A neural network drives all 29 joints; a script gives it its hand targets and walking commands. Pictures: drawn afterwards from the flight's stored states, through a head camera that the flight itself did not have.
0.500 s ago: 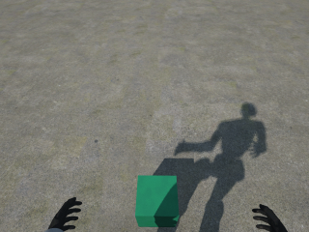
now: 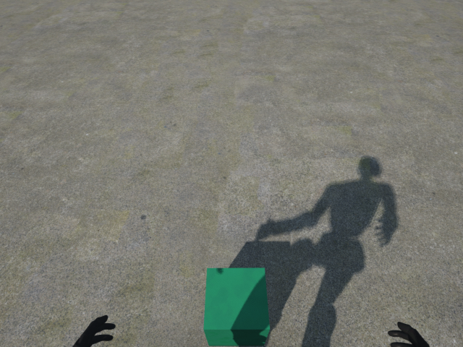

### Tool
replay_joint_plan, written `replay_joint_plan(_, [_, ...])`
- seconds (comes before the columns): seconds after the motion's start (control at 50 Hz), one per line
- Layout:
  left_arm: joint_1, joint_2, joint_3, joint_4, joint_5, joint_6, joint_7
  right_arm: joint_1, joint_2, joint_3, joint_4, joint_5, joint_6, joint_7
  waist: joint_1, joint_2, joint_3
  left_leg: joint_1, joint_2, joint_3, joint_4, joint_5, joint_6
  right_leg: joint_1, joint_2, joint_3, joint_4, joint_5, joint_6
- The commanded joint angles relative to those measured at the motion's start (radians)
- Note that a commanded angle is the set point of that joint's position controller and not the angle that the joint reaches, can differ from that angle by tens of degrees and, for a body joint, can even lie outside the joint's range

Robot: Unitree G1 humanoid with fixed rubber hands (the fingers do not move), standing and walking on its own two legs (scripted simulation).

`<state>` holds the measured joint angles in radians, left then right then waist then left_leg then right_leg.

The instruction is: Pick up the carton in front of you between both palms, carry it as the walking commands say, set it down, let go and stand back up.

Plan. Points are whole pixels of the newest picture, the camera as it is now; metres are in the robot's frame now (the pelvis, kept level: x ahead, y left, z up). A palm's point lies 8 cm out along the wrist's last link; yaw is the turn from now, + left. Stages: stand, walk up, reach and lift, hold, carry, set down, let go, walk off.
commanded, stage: stand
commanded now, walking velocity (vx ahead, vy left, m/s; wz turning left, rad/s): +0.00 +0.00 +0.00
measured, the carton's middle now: (236, 307) +0.37 +0.02 -0.65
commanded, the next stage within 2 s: none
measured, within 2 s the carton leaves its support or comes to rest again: neither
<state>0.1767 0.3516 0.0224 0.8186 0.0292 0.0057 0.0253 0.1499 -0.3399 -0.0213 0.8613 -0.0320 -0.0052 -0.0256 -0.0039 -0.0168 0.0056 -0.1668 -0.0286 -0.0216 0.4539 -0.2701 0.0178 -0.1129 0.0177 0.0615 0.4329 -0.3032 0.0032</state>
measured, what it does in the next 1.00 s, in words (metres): stands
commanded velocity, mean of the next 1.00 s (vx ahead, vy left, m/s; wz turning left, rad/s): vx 0.00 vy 0.00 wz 0.00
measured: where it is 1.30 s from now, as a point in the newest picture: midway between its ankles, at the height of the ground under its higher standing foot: outside the picture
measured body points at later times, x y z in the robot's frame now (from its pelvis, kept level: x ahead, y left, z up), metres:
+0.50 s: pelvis -0.02 +0.00 +0.00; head -0.02 +0.01 +0.45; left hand +0.09 +0.31 -0.11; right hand +0.09 -0.31 -0.10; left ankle -0.02 +0.11 -0.74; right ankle -0.04 -0.13 -0.74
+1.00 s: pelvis -0.02 +0.00 +0.01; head -0.03 +0.01 +0.46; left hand +0.08 +0.31 -0.11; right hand +0.08 -0.32 -0.10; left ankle -0.02 +0.11 -0.74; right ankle -0.04 -0.13 -0.74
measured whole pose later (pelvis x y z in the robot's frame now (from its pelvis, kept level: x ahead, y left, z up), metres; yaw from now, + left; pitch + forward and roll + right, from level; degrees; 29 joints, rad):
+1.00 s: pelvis -0.02 +0.00 +0.01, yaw +0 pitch -2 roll +0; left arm 0.14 0.39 0.01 1.00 0.02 -0.01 0.01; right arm 0.12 -0.38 -0.01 1.03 -0.02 -0.02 -0.01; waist 0.00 -0.01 0.03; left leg -0.13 -0.02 -0.03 0.36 -0.19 0.01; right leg -0.07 0.01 0.06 0.34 -0.22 0.01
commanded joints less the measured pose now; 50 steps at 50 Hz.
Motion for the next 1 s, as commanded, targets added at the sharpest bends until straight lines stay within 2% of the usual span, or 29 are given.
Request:
replay_joint_plan(0.0, [-0.024, 0.149, 0.033, -0.040, -0.001, -0.014, 0.003, -0.036, -0.165, -0.035, -0.040, 0.001, -0.013, -0.004, 0.001, 0.016, -0.043, 0.053, 0.116, -0.096, -0.055, 0.320, 0.000, -0.029, -0.096, 0.063, -0.055, 0.284, -0.009])
replay_joint_plan(0.42, [-0.043, 0.178, 0.021, 0.063, -0.007, -0.021, -0.005, -0.053, -0.196, -0.025, 0.065, 0.008, -0.018, 0.002, 0.001, 0.015, -0.007, 0.057, 0.127, -0.110, -0.118, 0.227, 0.006, -0.021, -0.110, 0.080, -0.121, 0.211, -0.016])
replay_joint_plan(0.98, [-0.070, 0.201, 0.014, 0.138, -0.013, -0.023, -0.010, -0.067, -0.218, -0.018, 0.131, 0.016, -0.020, 0.008, 0.001, 0.017, -0.004, 0.062, 0.137, -0.119, -0.146, 0.227, 0.011, -0.004, -0.121, 0.080, -0.149, 0.207, -0.022])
